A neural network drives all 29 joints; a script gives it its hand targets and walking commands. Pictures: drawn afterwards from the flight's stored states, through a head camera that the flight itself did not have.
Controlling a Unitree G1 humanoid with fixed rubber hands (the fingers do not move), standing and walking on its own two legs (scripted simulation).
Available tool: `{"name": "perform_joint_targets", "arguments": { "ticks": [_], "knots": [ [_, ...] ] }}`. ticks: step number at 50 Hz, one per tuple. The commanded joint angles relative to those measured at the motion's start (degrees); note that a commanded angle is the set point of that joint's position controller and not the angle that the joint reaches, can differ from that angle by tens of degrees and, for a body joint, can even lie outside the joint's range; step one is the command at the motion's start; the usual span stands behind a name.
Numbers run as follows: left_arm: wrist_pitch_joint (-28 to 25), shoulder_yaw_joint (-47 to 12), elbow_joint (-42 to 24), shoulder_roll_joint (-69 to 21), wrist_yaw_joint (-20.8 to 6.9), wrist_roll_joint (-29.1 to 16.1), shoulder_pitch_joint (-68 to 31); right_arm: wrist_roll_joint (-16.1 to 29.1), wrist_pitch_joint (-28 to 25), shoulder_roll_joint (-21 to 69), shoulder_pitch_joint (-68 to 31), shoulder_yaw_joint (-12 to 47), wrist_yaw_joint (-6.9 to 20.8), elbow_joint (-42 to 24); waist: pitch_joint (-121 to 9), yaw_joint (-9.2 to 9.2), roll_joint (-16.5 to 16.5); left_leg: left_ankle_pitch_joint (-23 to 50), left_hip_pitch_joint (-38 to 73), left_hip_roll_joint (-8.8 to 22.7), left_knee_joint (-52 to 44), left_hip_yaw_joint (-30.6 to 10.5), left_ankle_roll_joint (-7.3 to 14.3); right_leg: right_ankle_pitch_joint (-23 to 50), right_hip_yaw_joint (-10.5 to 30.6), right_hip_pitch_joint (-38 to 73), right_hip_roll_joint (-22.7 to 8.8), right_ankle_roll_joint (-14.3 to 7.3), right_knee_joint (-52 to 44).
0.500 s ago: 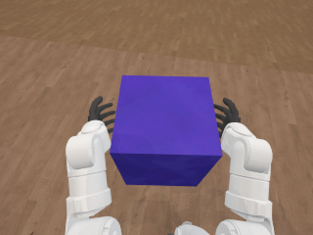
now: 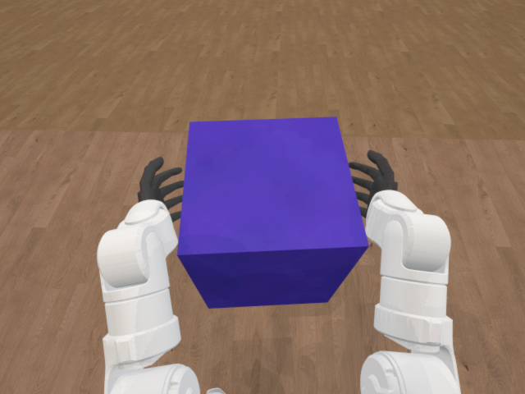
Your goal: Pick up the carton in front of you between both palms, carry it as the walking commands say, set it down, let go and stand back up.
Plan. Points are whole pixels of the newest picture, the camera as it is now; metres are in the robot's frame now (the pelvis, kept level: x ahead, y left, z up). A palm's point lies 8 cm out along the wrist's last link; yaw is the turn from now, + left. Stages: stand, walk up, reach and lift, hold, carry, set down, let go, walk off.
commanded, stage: carry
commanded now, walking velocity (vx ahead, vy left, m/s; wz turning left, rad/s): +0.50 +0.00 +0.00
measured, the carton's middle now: (266, 222) +0.36 -0.01 +0.09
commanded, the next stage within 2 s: none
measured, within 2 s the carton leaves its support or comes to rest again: neither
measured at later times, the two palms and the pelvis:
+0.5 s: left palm (175, 86) +0.63 +0.15 +0.19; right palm (329, 74) +0.66 -0.16 +0.18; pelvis +0.31 -0.03 +0.05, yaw +3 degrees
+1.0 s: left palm (183, 20) +0.83 +0.15 +0.24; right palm (318, 14) +0.83 -0.16 +0.24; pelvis +0.50 -0.01 +0.09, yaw +0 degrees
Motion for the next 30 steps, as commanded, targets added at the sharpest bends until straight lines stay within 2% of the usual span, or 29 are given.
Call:
{"name": "perform_joint_targets", "arguments": {
  "ticks": [1,2,3,4,5,6,7,8,10,12,14,16,18,19,20,21,22,23,24,25,26,27,29,30],
  "knots": [
    [0.33,-28.66,-0.46,-34.69,-0.33,-6.86,-27.86,9.69,-0.05,37.75,-30.27,32.26,-0.14,-2.32,-28.6,-5.6,17.47,-12.01,50.63,17.66,-20.79,-46.77,14.42,22.83,0.82,-31.11,6.19,1.57,43.96],
    [-0.12,-28.67,-1.1,-35.49,-0.3,-7.13,-31.67,10.41,-0.31,39.9,-31.69,33.55,0.19,-3.32,-25.58,-5.17,15.91,1.96,50.7,18.79,-23.09,-51.89,16.82,8.77,7.07,-39.78,7.74,0.79,56.29],
    [-0.55,-28.38,-0.57,-36.72,-0.3,-7.02,-32.05,11.89,-0.59,41.69,-33.74,35.42,0.56,-4.86,-24.12,-4.65,8.43,11.97,48.44,18.49,-17.79,-44.44,15.95,9.27,9.14,-42.82,4.66,-0.3,60.69],
    [-1.08,-28.18,-0.8,-37.54,-0.45,-6.91,-31.62,13.36,-1.18,43.74,-35.17,37.47,1.07,-6.68,-23.43,-4.36,1.51,15.07,46.13,17.85,-15.35,-39.19,13.62,9.99,9.32,-44.3,2.48,-0.86,59.38],
    [-1.61,-28.28,-0.87,-38.29,-0.59,-6.57,-31.77,14.54,-1.76,44.91,-36.65,38.59,1.56,-8.3,-22.34,-3.4,-0.13,11.48,42.98,16.87,-16.2,-34.82,11.09,11.29,9.38,-44.2,0.87,-1.38,55.76],
    [-2.11,-28.25,-0.71,-38.39,-0.59,-6.13,-31.64,15.75,-2.38,45.77,-38.45,39.62,1.97,-9.82,-22.21,-1.9,1.37,5.38,40.29,16.16,-17.82,-31.21,9.35,12.0,9.24,-42.88,0.08,-1.67,52.87],
    [-2.48,-28.6,-1.2,-38.08,-0.54,-5.95,-31.34,16.47,-2.83,45.66,-38.56,39.93,2.25,-10.43,-21.05,-1.21,3.19,1.27,37.93,15.68,-19.45,-29.14,8.42,11.75,8.6,-42.2,-0.56,-1.58,50.16],
    [-2.72,-29.31,-1.61,-37.69,-0.43,-5.85,-30.79,16.52,-3.07,44.86,-37.62,39.81,2.35,-10.43,-19.92,-1.08,4.77,-0.01,36.78,15.27,-20.91,-27.51,8.46,12.16,7.38,-42.73,-0.86,-1.25,48.49],
    [-2.86,-30.67,-2.93,-36.72,-0.23,-6.17,-30.37,15.57,-3.07,42.45,-34.45,38.64,2.06,-9.79,-18.65,-1.41,6.78,1.84,37.91,14.87,-22.44,-24.37,9.23,14.42,5.53,-46.25,-2.22,-0.11,45.48],
    [-2.46,-31.8,-4.1,-35.48,-0.06,-7.19,-29.98,13.83,-2.57,39.75,-31.0,36.7,1.38,-8.74,-17.4,-1.94,6.98,4.85,39.75,14.52,-23.13,-21.36,9.26,15.33,4.5,-49.4,-3.58,0.97,40.29],
    [-1.76,-32.37,-4.1,-34.5,0.04,-8.05,-29.63,11.55,-1.87,37.46,-27.87,34.35,0.62,-7.15,-15.66,-2.12,7.09,7.27,38.37,13.26,-24.37,-17.09,8.39,16.72,2.93,-47.22,-3.89,1.5,31.19],
    [-1.04,-32.77,-3.08,-34.48,-0.02,-8.75,-29.88,9.4,-1.08,35.85,-26.05,32.38,0.14,-5.48,-13.35,-2.2,8.82,10.66,35.94,11.78,-25.53,-12.94,7.2,16.23,-0.61,-42.13,-2.77,1.16,21.52],
    [-0.41,-32.75,-1.28,-35.16,-0.17,-9.11,-30.52,7.74,-0.38,35.03,-25.36,30.87,-0.04,-4.16,-11.72,-0.92,11.95,16.64,33.93,11.19,-25.3,-9.6,5.61,14.71,-5.52,-35.33,-0.5,0.34,15.34],
    [-0.19,-32.5,-0.18,-35.68,-0.29,-9.2,-30.82,6.99,-0.11,34.82,-25.25,30.43,-0.07,-3.67,-12.01,0.83,13.26,25.45,32.95,11.13,-21.89,-7.78,4.29,13.71,-7.58,-30.1,1.38,-0.2,13.85],
    [-0.07,-32.18,1.31,-36.22,-0.41,-9.23,-30.5,6.39,0.08,34.53,-25.11,29.97,-0.07,-3.22,-13.75,3.36,13.4,36.55,32.35,11.06,-14.69,-5.19,2.67,13.26,-10.03,-23.19,4.28,-0.73,11.91],
    [-0.11,-31.78,2.91,-36.83,-0.47,-9.1,-30.12,5.93,0.22,34.35,-24.62,29.6,-0.03,-2.6,-17.38,6.11,10.16,45.75,30.37,9.28,-2.06,-0.89,0.12,16.43,-12.1,-11.98,7.28,-1.38,5.66],
    [-0.18,-31.41,4.03,-37.3,-0.52,-9.02,-28.92,5.3,0.17,33.73,-25.64,29.08,-0.09,-2.87,-22.37,9.31,5.48,35.91,22.5,6.68,11.37,-0.56,-2.62,16.61,-4.5,2.19,4.21,-2.08,1.31],
    [-0.62,-31.74,2.96,-36.49,-0.38,-9.12,-30.41,5.36,0.23,35.1,-26.39,28.74,0.04,-3.67,-27.08,6.91,-12.47,11.63,6.18,-0.63,28.97,-3.18,-5.5,17.66,31.01,12.36,-14.19,-11.11,-6.69],
    [-0.68,-32.39,3.32,-38.77,-0.39,-10.11,-32.1,5.37,0.13,36.34,-29.83,28.67,0.11,-4.08,-25.78,7.24,-16.19,-12.84,-3.57,-5.67,40.35,-8.08,-5.06,36.69,44.27,14.33,-18.2,-16.29,-13.63],
    [-0.96,-34.1,-0.14,-40.38,-0.87,-12.01,-35.2,5.87,-0.26,38.15,-30.85,28.92,0.28,-3.57,-24.39,6.53,-10.21,-12.32,-7.98,-2.08,46.48,-12.72,-2.95,45.47,37.15,14.16,-17.86,-16.13,-7.6],
    [-1.47,-35.66,-2.37,-42.55,-1.37,-13.37,-36.33,7.02,-0.83,39.69,-31.05,28.8,0.7,-4.48,-23.69,6.34,-3.9,-11.27,-9.85,-0.62,46.9,-12.79,-1.78,50.04,31.73,12.23,-16.86,-14.91,-4.26],
    [-2.06,-36.72,-4.28,-43.89,-1.88,-14.39,-37.7,7.67,-1.44,40.72,-31.77,29.27,1.01,-5.34,-23.42,5.27,-1.31,-10.27,-10.1,1.32,43.48,-13.05,-1.02,48.9,26.66,10.78,-15.74,-12.33,-4.05],
    [-3.17,-38.29,-7.27,-44.9,-2.48,-15.64,-38.97,7.24,-2.17,41.09,-30.74,30.09,1.01,-6.54,-24.23,3.27,-2.98,-7.71,-6.07,2.47,34.95,-11.68,-1.02,41.42,19.12,7.39,-14.01,-9.12,-5.97],
    [-3.4,-38.33,-7.87,-43.95,-2.58,-15.47,-37.38,7.25,-2.44,40.83,-29.78,30.86,0.89,-7.24,-24.11,3.17,-4.14,-7.01,-4.21,2.38,29.5,-10.23,-1.2,41.76,15.94,6.21,-13.3,-8.6,-6.8]
  ]
}}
